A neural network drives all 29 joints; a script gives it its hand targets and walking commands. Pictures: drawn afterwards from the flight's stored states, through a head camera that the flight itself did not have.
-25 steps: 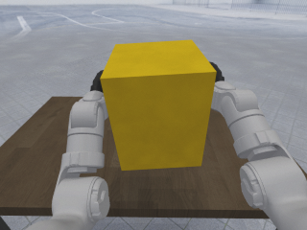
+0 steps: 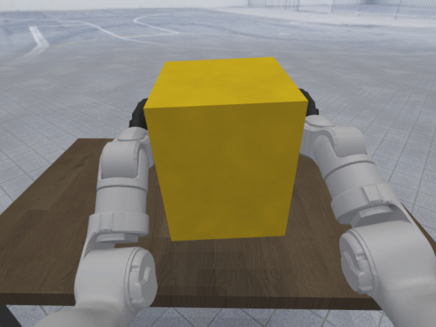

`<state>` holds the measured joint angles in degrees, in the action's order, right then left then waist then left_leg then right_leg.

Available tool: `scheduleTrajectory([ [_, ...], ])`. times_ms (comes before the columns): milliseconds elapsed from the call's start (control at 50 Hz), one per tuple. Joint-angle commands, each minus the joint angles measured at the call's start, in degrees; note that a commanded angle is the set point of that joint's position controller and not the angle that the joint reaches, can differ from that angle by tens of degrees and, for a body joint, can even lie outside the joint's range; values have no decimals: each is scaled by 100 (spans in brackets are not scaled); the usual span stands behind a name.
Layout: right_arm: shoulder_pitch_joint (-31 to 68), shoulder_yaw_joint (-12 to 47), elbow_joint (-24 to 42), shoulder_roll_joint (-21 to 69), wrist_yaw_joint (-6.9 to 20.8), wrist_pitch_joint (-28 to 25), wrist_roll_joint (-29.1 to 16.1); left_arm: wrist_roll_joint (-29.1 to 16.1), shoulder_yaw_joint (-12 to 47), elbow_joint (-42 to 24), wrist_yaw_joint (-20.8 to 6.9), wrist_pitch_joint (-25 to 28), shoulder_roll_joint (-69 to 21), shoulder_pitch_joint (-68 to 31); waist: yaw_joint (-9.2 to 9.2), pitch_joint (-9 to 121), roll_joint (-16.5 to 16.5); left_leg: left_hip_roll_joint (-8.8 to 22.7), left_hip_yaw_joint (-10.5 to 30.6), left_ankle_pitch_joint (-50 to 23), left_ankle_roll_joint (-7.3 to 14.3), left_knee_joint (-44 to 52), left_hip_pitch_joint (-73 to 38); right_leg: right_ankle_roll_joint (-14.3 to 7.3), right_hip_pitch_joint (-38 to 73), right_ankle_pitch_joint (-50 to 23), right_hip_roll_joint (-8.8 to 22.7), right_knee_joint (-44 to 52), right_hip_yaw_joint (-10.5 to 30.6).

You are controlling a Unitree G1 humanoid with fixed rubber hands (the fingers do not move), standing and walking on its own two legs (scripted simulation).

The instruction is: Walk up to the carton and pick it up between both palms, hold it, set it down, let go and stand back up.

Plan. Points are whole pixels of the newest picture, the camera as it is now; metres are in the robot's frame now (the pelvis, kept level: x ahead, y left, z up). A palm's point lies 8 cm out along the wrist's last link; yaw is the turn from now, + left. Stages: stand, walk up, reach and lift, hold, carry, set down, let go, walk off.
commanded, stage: hold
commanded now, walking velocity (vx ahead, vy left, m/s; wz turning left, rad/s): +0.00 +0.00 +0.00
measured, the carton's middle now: (223, 146) +0.37 +0.01 +0.25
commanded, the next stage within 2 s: none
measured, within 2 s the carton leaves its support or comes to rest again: neither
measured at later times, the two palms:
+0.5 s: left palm (142, 138) +0.37 +0.15 +0.27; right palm (309, 126) +0.37 -0.14 +0.29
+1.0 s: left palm (141, 139) +0.37 +0.15 +0.27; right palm (306, 127) +0.37 -0.14 +0.28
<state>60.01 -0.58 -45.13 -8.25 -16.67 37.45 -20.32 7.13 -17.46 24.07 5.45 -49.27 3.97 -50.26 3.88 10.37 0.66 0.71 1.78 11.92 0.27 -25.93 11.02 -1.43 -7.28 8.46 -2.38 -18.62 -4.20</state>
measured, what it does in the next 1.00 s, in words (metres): stands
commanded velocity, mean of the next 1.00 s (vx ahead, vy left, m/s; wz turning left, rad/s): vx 0.00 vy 0.00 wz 0.00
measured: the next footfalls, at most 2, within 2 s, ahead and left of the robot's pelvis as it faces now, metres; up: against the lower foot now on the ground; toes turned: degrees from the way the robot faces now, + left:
none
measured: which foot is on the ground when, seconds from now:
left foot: down 0.00-1.00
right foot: down 0.00-1.00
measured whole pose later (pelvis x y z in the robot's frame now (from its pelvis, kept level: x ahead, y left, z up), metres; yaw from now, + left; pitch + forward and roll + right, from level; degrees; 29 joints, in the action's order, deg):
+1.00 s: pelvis +0.00 +0.00 +0.00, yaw +0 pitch -3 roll -2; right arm 60.4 0.2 -45.6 -8.5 -16.7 37.5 -20.9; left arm 6.8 -17.0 24.1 5.6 -49.0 4.3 -50.0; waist 4.1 10.3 0.4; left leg 0.8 2.1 12.1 0.1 -25.9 11.1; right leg -1.6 -7.2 8.5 -2.6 -18.3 -4.4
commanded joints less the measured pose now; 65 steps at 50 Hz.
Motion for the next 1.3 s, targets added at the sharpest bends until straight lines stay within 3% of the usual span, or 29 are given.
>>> scheduleTrajectory([
  [0,5624,1098,2050,4354,858,-306,-925,-1104,2241,-1070,-867,617,-3747,-6288,55,2147,238,-240,173,-890,-233,423,-524,396,618,-611,-141,197,393],
  [80,5527,1369,2381,4486,828,-351,-1111,-1309,2537,-1783,-786,766,-3805,-6492,152,2866,341,-268,221,-1635,-322,214,-839,418,830,-1395,-192,95,366],
  [100,5491,1241,2236,4300,841,-317,-1081,-1223,2444,-1427,-799,690,-3799,-6379,124,2497,517,-244,247,-1415,-335,273,-687,365,720,-1135,-178,116,390],
  [140,5587,1213,2185,4315,827,-331,-1003,-1157,2345,-1029,-845,649,-3787,-6158,112,2223,372,-274,206,-1151,-283,337,-629,378,664,-886,-155,201,410],
  [180,5404,1247,2250,4266,813,-358,-999,-1134,2413,-1147,-871,631,-3868,-5956,214,2280,380,-258,230,-1221,-311,346,-618,382,785,-975,-162,208,423],
  [240,5496,1418,2524,4379,813,-365,-1199,-1222,2487,-1600,-833,669,-3804,-6135,103,2671,385,-260,236,-1687,-322,193,-735,405,920,-1403,-181,81,411],
  [280,5498,1295,2511,4299,789,-331,-1186,-1290,2587,-1638,-834,664,-3857,-6169,216,2634,453,-258,263,-1589,-340,235,-757,399,867,-1340,-156,90,409],
  [320,5565,1165,2182,4269,799,-303,-1028,-1141,2346,-1356,-855,647,-3743,-6306,111,2046,382,-233,235,-1123,-297,382,-581,395,637,-764,-138,215,411],
  [360,5474,1306,2371,4470,826,-325,-1107,-1157,2370,-1763,-838,671,-3712,-6380,27,2400,387,-261,208,-1246,-261,334,-601,422,753,-923,-135,140,447],
  [460,5465,1186,2144,4284,876,-316,-1013,-1178,2441,-1415,-815,628,-3808,-6313,126,2217,433,-232,254,-1175,-322,391,-587,372,664,-860,-193,185,397],
  [480,5680,1244,2194,4313,859,-337,-1030,-1043,2227,-1000,-850,599,-3703,-6095,-33,2006,247,-262,184,-1069,-263,391,-538,412,642,-755,-175,240,397],
  [500,5496,1235,2219,4229,838,-323,-997,-1083,2309,-1114,-861,600,-3765,-6017,123,2055,290,-266,204,-1128,-282,401,-624,423,682,-902,-166,220,393],
  [540,5572,1292,2301,4392,842,-354,-1079,-1109,2336,-1217,-878,620,-3836,-6059,17,2260,287,-236,203,-1209,-272,364,-554,386,736,-894,-162,213,447],
  [580,5690,1351,2605,4472,823,-377,-1166,-1300,2521,-1605,-818,683,-3838,-6243,125,2817,290,-299,198,-1417,-253,278,-720,423,855,-1271,-157,113,450],
  [680,5747,1195,2136,4415,858,-355,-1033,-1141,2275,-1196,-852,670,-3765,-6436,18,2313,362,-259,215,-1042,-251,373,-598,404,574,-717,-142,207,419],
  [700,5620,1206,2125,4402,846,-356,-1017,-1167,2394,-1362,-852,670,-3822,-6433,89,2391,295,-244,217,-1072,-279,366,-644,399,664,-752,-169,231,397],
  [740,5565,1174,2032,4201,851,-308,-1037,-1065,2193,-916,-859,632,-3736,-6099,99,2136,300,-262,199,-1012,-272,391,-600,398,558,-746,-176,250,389],
  [820,5740,1367,2640,4364,808,-365,-1168,-1290,2526,-1398,-835,696,-3902,-6147,130,2684,318,-263,256,-1574,-301,233,-754,386,821,-1365,-198,131,418],
  [860,5516,1374,2559,4472,814,-321,-1189,-1311,2541,-1746,-805,705,-3807,-6339,140,2843,401,-288,260,-1648,-317,184,-789,384,882,-1451,-194,59,412],
  [880,5579,1323,2451,4366,789,-332,-1140,-1199,2422,-1368,-830,654,-3759,-6067,79,2496,353,-274,238,-1506,-306,249,-686,403,797,-1231,-173,157,424],
  [920,5479,1314,2344,4441,820,-294,-1111,-1144,2386,-1562,-838,653,-3781,-6285,64,2360,306,-249,193,-1403,-278,325,-678,407,773,-1098,-174,166,412],
  [940,5519,1217,2174,4360,813,-262,-1063,-1129,2284,-1271,-858,643,-3716,-6313,89,2121,323,-276,191,-1137,-268,343,-584,405,699,-917,-136,198,439],
  [1020,5597,1333,2565,4389,777,-300,-1154,-1227,2494,-1395,-864,640,-3811,-6116,140,2479,412,-283,239,-1436,-320,247,-686,427,787,-1316,-162,123,434],
  [1040,5363,1437,2622,4478,758,-299,-1185,-1245,2483,-1795,-855,657,-3694,-6081,100,2621,373,-300,222,-1686,-331,227,-717,442,951,-1580,-176,81,442],
  [1060,5601,1441,2616,4425,773,-281,-1174,-1214,2382,-1519,-868,648,-3662,-6247,49,2493,284,-312,185,-1501,-291,243,-675,452,903,-1361,-159,107,429],
  [1140,5412,1369,2739,4389,755,-283,-1166,-1215,2548,-1628,-882,576,-3850,-5940,199,2458,371,-274,213,-1581,-316,265,-735,418,861,-1438,-168,102,414],
  [1160,5318,1342,2563,4231,744,-258,-1138,-1125,2556,-1483,-860,532,-3868,-5782,201,2283,558,-244,224,-1559,-380,272,-710,380,842,-1308,-194,128,401],
  [1220,5435,1344,2403,4273,763,-264,-1107,-1069,2418,-1631,-858,547,-3786,-6068,112,2246,456,-220,227,-1472,-333,332,-742,389,802,-1061,-190,161,387],
  [1280,5380,1350,2651,4281,752,-247,-1178,-1233,2602,-1700,-883,538,-3830,-6009,240,2411,383,-263,231,-1577,-350,238,-724,419,898,-1396,-161,148,429],
])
